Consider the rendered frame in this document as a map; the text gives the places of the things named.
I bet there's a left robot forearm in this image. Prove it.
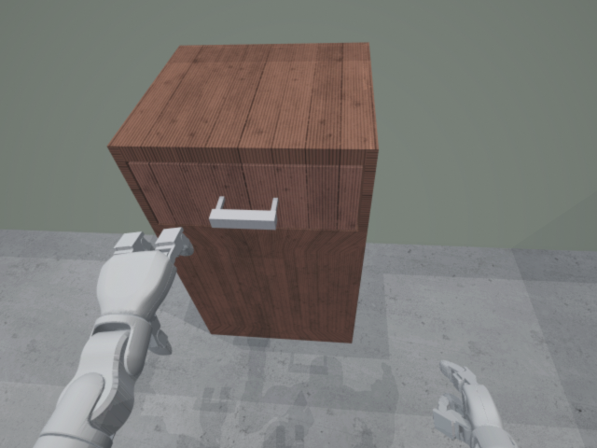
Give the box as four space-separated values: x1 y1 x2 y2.
33 313 153 448

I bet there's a right robot forearm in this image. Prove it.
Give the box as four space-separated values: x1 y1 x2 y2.
470 426 519 448

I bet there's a drawer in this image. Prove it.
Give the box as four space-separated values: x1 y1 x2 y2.
129 161 363 230

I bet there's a right robot hand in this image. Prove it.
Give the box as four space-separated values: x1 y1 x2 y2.
433 360 505 446

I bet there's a handle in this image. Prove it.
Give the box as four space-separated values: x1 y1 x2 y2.
209 196 278 230

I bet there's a left robot hand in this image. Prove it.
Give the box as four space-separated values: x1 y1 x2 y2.
96 227 194 356

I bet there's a cabinet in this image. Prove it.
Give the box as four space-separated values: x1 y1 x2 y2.
107 42 379 343

